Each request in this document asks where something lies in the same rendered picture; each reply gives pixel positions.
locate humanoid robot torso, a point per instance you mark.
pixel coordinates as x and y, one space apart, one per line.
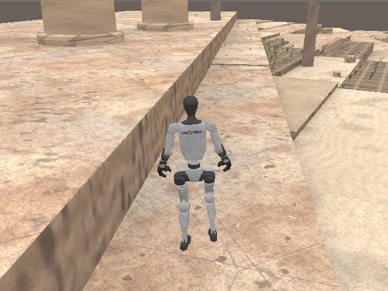
192 139

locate left robot hand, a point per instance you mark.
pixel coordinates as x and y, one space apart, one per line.
166 168

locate robot right foot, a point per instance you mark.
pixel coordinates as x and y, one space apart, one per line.
213 236

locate right robot forearm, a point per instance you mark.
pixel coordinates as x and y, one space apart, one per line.
223 155

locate robot right upper arm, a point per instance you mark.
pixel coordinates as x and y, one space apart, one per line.
211 127

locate robot left upper arm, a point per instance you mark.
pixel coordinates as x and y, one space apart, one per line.
170 137

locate left robot forearm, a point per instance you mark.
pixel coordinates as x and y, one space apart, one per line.
163 160

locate right robot hand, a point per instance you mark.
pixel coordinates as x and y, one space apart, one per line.
228 164

